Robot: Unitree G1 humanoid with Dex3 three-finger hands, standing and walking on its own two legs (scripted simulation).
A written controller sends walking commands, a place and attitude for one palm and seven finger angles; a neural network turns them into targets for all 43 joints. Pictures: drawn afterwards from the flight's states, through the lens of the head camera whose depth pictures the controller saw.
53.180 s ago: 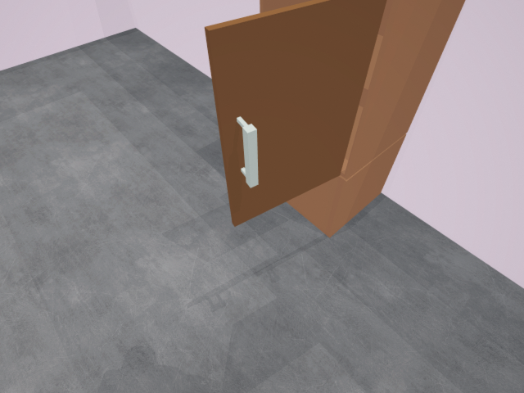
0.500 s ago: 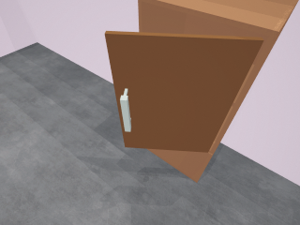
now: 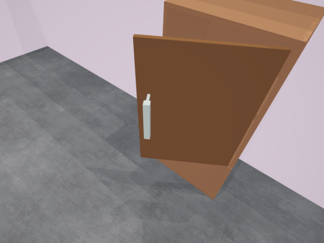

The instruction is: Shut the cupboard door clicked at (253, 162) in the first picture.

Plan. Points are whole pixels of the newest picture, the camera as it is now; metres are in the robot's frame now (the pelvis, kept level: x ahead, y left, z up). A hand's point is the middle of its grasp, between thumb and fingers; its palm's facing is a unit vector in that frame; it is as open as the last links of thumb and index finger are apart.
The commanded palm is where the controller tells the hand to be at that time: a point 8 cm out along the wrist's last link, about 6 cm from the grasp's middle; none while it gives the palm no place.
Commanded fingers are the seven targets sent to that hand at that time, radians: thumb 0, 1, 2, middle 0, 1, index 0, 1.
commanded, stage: shuffle to correct the standing spot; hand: left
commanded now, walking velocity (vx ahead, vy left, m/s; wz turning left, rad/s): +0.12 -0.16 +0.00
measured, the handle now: (147, 117) +0.54 +0.09 -0.03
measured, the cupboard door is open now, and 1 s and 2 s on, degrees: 33 33 33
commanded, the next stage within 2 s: come to a stop and stand still in 0.66 s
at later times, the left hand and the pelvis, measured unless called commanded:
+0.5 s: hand out of the picture -0.04 +0.12 -0.19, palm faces +0.03 -0.99 -0.10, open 7.4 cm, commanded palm none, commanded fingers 0.00 0.90 0.90 -0.20 -0.30 -0.20 -0.30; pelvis +0.02 -0.03 -0.01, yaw -1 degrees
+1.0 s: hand (138, 240) +0.17 +0.08 -0.17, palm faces -0.06 -0.97 -0.22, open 7.4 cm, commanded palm none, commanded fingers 0.00 0.90 0.90 -0.20 -0.30 -0.20 -0.30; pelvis +0.08 -0.10 -0.01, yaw -3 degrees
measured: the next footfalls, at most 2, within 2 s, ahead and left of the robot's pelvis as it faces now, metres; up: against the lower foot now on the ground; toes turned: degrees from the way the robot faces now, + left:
right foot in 0.88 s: +0.10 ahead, -0.22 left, +0.00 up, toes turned -3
left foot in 1.08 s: +0.13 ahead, +0.00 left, +0.00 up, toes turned +2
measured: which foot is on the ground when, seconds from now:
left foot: down 0.00-0.88, up 0.90-1.00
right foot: down 0.00-0.54, up 0.56-0.86, down 0.88-1.00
